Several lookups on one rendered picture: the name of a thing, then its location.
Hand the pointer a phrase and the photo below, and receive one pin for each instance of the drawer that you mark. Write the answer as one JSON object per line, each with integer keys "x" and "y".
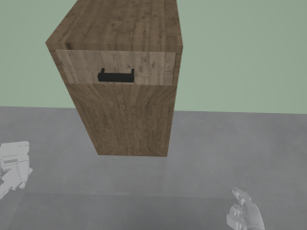
{"x": 150, "y": 68}

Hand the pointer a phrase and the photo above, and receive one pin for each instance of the handle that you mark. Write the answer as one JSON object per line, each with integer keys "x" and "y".
{"x": 115, "y": 77}

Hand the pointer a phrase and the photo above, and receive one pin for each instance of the left robot hand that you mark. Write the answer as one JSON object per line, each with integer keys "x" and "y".
{"x": 14, "y": 160}

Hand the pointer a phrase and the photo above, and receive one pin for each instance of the cabinet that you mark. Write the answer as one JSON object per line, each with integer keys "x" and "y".
{"x": 122, "y": 119}

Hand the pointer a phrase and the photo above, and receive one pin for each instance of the right robot hand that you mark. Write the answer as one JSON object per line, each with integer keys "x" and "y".
{"x": 247, "y": 217}

